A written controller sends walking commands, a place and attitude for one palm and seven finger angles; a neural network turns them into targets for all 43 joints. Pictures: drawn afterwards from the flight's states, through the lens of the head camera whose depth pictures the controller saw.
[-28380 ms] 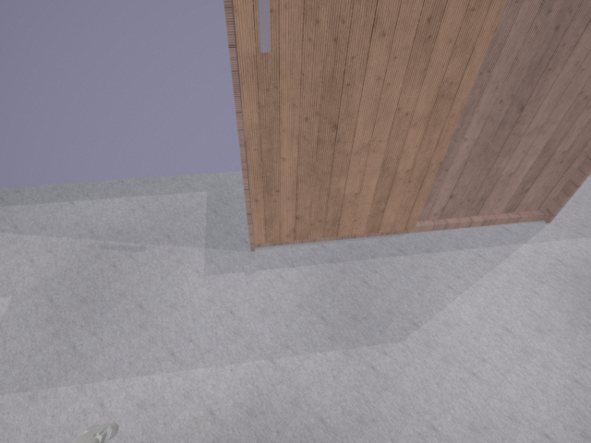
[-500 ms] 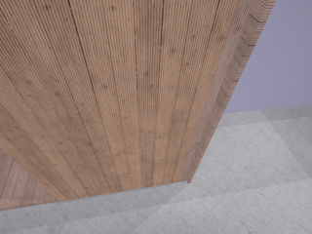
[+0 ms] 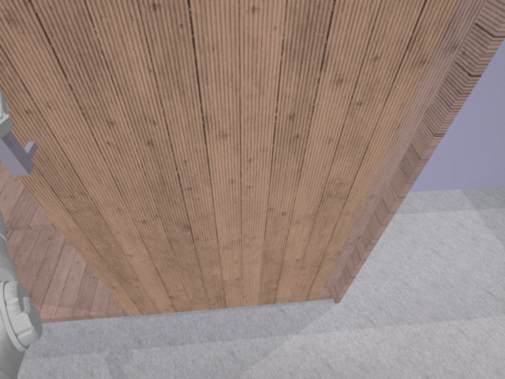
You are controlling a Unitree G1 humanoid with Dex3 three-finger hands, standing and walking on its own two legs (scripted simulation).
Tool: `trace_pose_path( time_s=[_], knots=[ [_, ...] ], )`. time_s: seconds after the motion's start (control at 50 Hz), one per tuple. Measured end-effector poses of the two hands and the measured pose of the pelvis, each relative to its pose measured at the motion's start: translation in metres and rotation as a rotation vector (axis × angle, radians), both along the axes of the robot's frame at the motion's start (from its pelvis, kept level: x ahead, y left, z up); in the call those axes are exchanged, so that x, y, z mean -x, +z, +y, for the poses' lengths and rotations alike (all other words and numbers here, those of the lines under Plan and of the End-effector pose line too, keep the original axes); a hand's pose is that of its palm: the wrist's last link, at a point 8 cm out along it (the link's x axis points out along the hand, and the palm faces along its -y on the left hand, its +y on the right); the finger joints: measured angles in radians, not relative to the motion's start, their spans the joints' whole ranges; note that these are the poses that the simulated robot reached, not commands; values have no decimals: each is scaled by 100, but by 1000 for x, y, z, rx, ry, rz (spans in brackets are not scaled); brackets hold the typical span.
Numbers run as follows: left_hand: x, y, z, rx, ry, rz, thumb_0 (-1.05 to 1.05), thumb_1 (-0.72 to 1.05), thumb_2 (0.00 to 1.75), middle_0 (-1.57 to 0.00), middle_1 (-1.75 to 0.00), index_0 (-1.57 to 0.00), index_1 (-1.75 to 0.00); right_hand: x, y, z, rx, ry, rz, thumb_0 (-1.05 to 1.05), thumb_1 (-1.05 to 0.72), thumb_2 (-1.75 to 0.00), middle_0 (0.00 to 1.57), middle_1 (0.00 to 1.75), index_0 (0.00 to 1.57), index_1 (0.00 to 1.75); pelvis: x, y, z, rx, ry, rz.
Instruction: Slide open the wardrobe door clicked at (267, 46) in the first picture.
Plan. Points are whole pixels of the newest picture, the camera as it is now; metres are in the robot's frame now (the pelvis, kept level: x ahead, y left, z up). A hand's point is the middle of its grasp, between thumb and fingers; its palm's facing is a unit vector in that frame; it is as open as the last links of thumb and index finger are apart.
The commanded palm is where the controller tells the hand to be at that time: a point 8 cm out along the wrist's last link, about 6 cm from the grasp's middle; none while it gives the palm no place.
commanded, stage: stop walking and hold the door there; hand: left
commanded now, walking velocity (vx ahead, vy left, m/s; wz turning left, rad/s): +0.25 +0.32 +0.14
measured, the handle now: out of the picture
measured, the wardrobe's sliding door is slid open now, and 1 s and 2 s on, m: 0.61 0.61 0.61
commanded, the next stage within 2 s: loosen the grip on the handle in 0.86 s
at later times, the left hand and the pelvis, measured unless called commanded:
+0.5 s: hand out of the picture +0.40 +0.35 +0.22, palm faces +0.50 -0.85 -0.18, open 5.6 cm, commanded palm +0.36 +0.37 +0.19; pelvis +0.01 +0.05 +0.00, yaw +3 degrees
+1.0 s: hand (0, 119) +0.40 +0.35 +0.22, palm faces +0.45 -0.87 -0.18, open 6.1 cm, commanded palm +0.35 +0.38 +0.21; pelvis -0.01 +0.06 +0.01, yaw +1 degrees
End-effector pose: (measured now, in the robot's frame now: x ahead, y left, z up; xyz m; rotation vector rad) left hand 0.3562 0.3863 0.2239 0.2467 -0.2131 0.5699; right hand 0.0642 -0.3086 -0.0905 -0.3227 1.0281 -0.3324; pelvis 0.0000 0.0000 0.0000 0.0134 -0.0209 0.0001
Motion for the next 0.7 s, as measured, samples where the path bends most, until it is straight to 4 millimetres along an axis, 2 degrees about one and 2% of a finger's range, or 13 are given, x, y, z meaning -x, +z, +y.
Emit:
trace_pose_path(
  time_s=[0.04,0.1,0.2,0.28,0.38,0.56,0.64,0.7],
  knots=[
    [0,-2,4,-31,-21,-23,-21,66,72,-47,-141,-43,-140,-9,-7,15,1,7,-24,1,-90,-90,20,30,20,29,3,-8,13,-6,8,-4],
    [0,-3,5,-50,-31,-30,-20,67,73,-47,-142,-38,-140,-22,-12,49,-58,14,-49,1,-91,-90,19,30,20,29,9,-7,23,-5,-2,-3],
    [0,-3,2,-14,-41,-41,-17,69,73,-47,-141,-34,-140,-40,-17,107,-180,98,-43,1,-91,-90,20,30,20,29,11,0,26,2,17,26],
    [0,-3,1,-26,-35,-43,-18,69,73,-46,-141,-32,-140,-56,-23,134,-243,179,-52,1,-90,-90,20,30,20,30,8,-2,27,-7,11,38],
    [0,-3,1,-40,-33,-32,-19,67,73,-46,-140,-35,-140,-75,-23,138,-250,215,-68,1,-90,-90,20,31,20,30,4,0,32,28,22,34],
    [-1,-5,4,-13,-109,-71,-17,68,75,-46,-144,-36,-140,-105,12,119,-91,202,-146,1,-90,-90,20,30,20,30,-8,5,57,21,36,18],
    [-1,-5,3,-14,-120,-72,-16,69,75,-46,-143,-33,-140,-111,22,124,-83,212,-180,1,-91,-90,20,30,20,29,-7,7,63,24,29,24],
    [-1,-6,3,-22,-118,-70,-16,70,74,-46,-142,-32,-140,-110,21,132,-105,218,-185,1,-91,-90,20,30,20,29,-5,7,62,26,22,26]
  ],
)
